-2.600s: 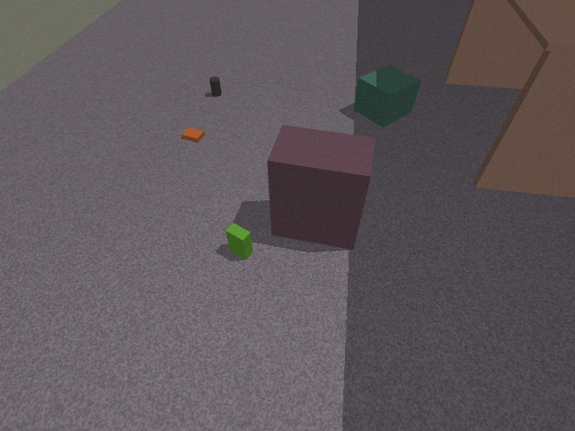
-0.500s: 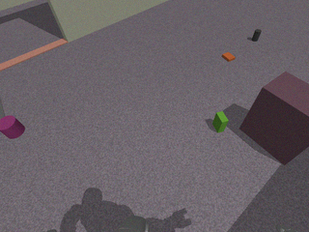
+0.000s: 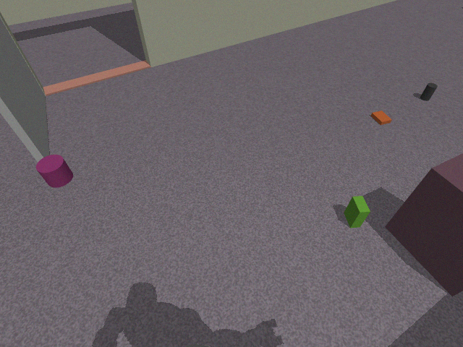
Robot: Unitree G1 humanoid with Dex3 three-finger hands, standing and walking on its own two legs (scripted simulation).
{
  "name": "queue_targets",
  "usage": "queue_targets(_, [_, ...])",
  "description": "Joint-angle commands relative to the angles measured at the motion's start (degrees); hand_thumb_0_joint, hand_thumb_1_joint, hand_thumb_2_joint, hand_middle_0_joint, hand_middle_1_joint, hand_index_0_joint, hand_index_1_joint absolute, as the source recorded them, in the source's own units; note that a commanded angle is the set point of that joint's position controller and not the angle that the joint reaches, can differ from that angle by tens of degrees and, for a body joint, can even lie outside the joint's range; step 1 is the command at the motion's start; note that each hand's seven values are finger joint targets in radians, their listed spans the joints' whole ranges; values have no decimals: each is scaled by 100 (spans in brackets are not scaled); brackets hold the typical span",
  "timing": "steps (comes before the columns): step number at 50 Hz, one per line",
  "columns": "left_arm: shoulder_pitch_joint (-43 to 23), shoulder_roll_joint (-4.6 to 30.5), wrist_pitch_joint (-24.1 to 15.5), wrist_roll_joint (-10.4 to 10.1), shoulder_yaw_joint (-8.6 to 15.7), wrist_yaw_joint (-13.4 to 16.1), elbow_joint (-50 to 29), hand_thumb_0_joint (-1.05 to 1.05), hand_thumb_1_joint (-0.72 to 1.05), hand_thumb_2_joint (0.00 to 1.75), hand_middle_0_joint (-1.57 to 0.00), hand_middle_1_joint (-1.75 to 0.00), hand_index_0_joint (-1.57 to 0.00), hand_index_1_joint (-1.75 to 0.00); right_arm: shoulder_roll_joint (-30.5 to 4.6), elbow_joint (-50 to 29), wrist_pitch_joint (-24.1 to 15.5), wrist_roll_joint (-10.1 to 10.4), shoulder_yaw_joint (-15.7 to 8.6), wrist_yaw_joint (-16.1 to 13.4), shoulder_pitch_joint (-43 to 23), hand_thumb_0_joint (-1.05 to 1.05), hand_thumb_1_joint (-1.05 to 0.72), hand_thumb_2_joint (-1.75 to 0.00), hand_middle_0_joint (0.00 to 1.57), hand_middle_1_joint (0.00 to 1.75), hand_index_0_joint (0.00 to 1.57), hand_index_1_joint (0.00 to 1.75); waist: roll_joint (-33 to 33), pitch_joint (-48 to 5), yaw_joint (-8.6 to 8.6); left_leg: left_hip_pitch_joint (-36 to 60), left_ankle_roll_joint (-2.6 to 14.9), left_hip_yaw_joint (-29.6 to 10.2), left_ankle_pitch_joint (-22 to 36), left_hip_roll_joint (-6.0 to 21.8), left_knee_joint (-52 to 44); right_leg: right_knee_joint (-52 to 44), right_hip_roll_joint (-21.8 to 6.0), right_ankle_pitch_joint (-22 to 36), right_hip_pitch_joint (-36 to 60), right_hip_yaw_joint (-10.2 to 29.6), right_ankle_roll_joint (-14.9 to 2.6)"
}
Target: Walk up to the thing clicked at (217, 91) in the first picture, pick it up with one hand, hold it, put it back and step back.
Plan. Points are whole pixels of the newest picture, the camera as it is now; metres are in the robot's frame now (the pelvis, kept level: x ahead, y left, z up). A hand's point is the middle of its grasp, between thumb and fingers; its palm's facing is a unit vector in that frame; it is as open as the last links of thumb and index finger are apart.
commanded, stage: walk up
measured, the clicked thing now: (428, 92) +1.95 -1.32 -0.70
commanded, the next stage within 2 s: stand in 0.70 s
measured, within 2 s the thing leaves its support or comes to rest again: neither
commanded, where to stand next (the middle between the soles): +0.08 +0.00 m, yaw +0 degrees
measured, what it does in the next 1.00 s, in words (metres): stands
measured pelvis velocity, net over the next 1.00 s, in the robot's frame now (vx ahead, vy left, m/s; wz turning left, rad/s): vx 0.01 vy -0.02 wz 0.02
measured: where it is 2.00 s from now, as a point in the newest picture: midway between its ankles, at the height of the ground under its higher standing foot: outside the picture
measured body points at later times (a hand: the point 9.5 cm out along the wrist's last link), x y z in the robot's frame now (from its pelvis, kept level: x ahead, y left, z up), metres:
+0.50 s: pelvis +0.01 -0.01 +0.02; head +0.02 -0.01 +0.47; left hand +0.10 +0.30 -0.10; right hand +0.12 -0.31 -0.10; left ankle +0.03 +0.11 -0.72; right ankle +0.02 -0.14 -0.72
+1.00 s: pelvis +0.01 -0.02 +0.03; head +0.03 -0.02 +0.48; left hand +0.08 +0.28 -0.10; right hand +0.11 -0.32 -0.10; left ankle +0.03 +0.11 -0.72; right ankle +0.02 -0.15 -0.72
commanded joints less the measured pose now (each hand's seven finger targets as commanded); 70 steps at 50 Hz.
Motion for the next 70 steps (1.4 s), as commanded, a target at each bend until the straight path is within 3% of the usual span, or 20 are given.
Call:
queue_targets(1, [-703, 1513, -146, -30, 350, 63, -470, 0, 90, 90, -20, -30, -20, -30, -1019, -106, -279, -23, -382, -9, 436, 0, -90, -90, 20, 30, 20, 30, -893, -233, -363, 1022, 152, 161, 559, 44, -1368, -1203, -862, 347, -668, 898, -794])
queue_targets(2, [-541, 1297, -119, -40, 271, 53, -435, 0, 90, 90, -20, -30, -20, -30, -1093, -87, -333, -68, -396, -30, 432, 0, -90, -90, 20, 30, 20, 30, -590, -402, -358, 1360, 248, -451, 612, 293, -2049, -540, -680, 649, -761, 680, -607])
queue_targets(3, [-453, 912, -88, -137, 171, 39, -445, 0, 90, 90, -20, -30, -20, -30, -1376, -165, -403, -142, -424, -58, 167, 0, -90, -90, 20, 30, 20, 30, 536, -453, -191, 1321, 589, -2248, 739, 1294, -2637, 359, -92, 194, -1168, 293, -194])
queue_targets(4, [-465, 1172, -33, -176, 260, 93, -331, 0, 90, 90, -20, -30, -20, -30, -1675, -211, -404, -97, -463, -73, -24, 0, -90, -90, 20, 30, 20, 30, 549, -358, -185, 767, 1136, -2804, 490, 1772, -2713, 449, 111, -1173, -896, 407, -182])
queue_targets(5, [-498, 1266, -52, -173, 279, 107, -258, 0, 90, 90, -20, -30, -20, -30, -1620, -156, -408, -79, -443, -70, -140, 0, -90, -90, 20, 30, 20, 30, 395, -306, -145, 472, 1268, -2680, 720, 1756, -2650, 538, 77, -1225, -575, 543, -217])
queue_targets(6, [-429, 1178, -87, -180, 255, 111, -208, 0, 90, 90, -20, -30, -20, -30, -1495, -146, -408, -72, -365, -77, -329, 0, -90, -90, 20, 30, 20, 30, 396, -324, -56, 517, 1162, -2225, 1314, 1584, -2435, 298, 50, -1037, -447, 545, -255])
queue_targets(8, [-155, 1069, -190, -208, 197, 127, 30, 0, 90, 90, -20, -30, -20, -30, -1238, -87, -374, -10, -241, -85, -657, 0, -90, -90, 20, 30, 20, 30, 517, -481, 133, 221, 606, -1160, 2380, 1110, -1938, -1012, 25, 475, 472, 491, -285])
queue_targets(9, [-125, 1208, -239, -181, 208, 144, 89, 0, 90, 90, -20, -30, -20, -30, -1067, -23, -353, 48, -169, -77, -695, 0, -90, -90, 20, 30, 20, 30, 363, -637, 150, 213, 321, -778, 2551, 817, -1574, -1362, -199, 1132, 767, 806, -405])
queue_targets(10, [-354, 1424, -258, -150, 236, 144, 57, 0, 90, 90, -20, -30, -20, -30, -1049, 43, -328, 47, -161, -69, -502, 0, -90, -90, 20, 30, 20, 30, 99, -734, -48, 342, 169, -489, 2240, 493, -1424, -1511, -517, 1379, 736, 1212, -575])
queue_targets(11, [-643, 1525, -247, -140, 230, 124, 14, 0, 90, 90, -20, -30, -20, -30, -1027, 186, -312, 33, -166, -75, -250, 0, -90, -90, 20, 30, 20, 30, 2, -742, -234, 636, 124, -408, 1684, 421, -1566, -1410, -688, 1283, 498, 1299, -706])
queue_targets(12, [-857, 1463, -228, -163, 189, 111, 19, 0, 90, 90, -20, -30, -20, -30, -1025, 327, -313, 12, -159, -78, -190, 0, -90, -90, 20, 30, 20, 30, 19, -688, -279, 790, 144, -514, 1642, 493, -1793, -1302, -618, 1228, 380, 1164, -649])
queue_targets(15, [-865, 1231, -189, -205, 84, 107, 215, 0, 90, 90, -20, -30, -20, -30, -1132, 456, -334, 18, -140, -49, -600, 0, -90, -90, 20, 30, 20, 30, 30, -571, -87, 744, 282, -786, 1914, 761, -2088, -1406, -235, 944, 520, 702, -389])
queue_targets(20, [-1065, 1283, -209, -207, 73, 113, 476, 0, 90, 90, -20, -30, -20, -30, -1042, 726, -302, 35, -77, -39, -729, 0, -90, -90, 20, 30, 20, 30, -86, -575, -144, 941, 152, -543, 2095, 644, -2237, -1806, -404, 1280, 755, 827, -396])
queue_targets(30, [-1388, 1156, -177, -199, 56, 90, 860, 0, 90, 90, -20, -30, -20, -30, -1027, 1115, -277, -19, -52, -27, -978, 0, -90, -90, 20, 30, 20, 30, 121, -468, -154, 994, 90, -606, 1740, 754, -2888, -2224, -275, 738, 945, 674, -243])
queue_targets(37, [-1395, 1091, -180, -216, 16, 112, 1025, 0, 90, 90, -20, -30, -20, -30, -1019, 1232, -334, 3, -55, -65, -1079, 0, -90, -90, 20, 30, 20, 30, 99, -738, -161, 1492, 0, -469, 3148, 905, -2851, -2218, -335, 1975, 1215, 728, -207])
queue_targets(44, [-1362, 1115, -163, -177, -20, 118, 1148, 0, 90, 90, -20, -30, -20, -30, -962, 1308, -241, 8, -66, -47, -1137, 0, -90, -90, 20, 30, 20, 30, -68, -612, -191, 1409, -41, -412, 2375, 865, -3062, -2488, -300, 1333, 1126, 764, -182])
queue_targets(46, [-1325, 1101, -170, -179, -32, 113, 1137, 0, 90, 90, -20, -30, -20, -30, -992, 1331, -254, 9, -70, -46, -1158, 0, -90, -90, 20, 30, 20, 30, 78, -744, -183, 1586, -23, -388, 2509, 891, -3014, -2464, -323, 1565, 1140, 785, -189])
queue_targets(50, [-1336, 1125, -150, -185, -28, 115, 1161, 0, 90, 90, -20, -30, -20, -30, -983, 1368, -239, 2, -61, -42, -1121, 0, -90, -90, 20, 30, 20, 30, 53, -593, -196, 1468, -27, -407, 2148, 889, -3132, -2512, -299, 1197, 1035, 808, -189])
queue_targets(66, [-1284, 1113, -128, -191, -6, 110, 1086, 0, 90, 90, -20, -30, -20, -30, -968, 1379, -252, -10, -32, -50, -965, 0, -90, -90, 20, 30, 20, 30, 46, -635, -196, 1414, -43, -347, 2384, 907, -3111, -2443, -305, 1501, 1177, 811, -210])
queue_targets(70, [-1256, 1131, -132, -181, -8, 115, 1079, 0, 90, 90, -20, -30, -20, -30, -913, 1359, -236, -6, -13, -38, -939, 0, -90, -90, 20, 30, 20, 30, -108, -508, -191, 1389, -56, -348, 2224, 893, -3131, -2537, -285, 1226, 1054, 822, -191])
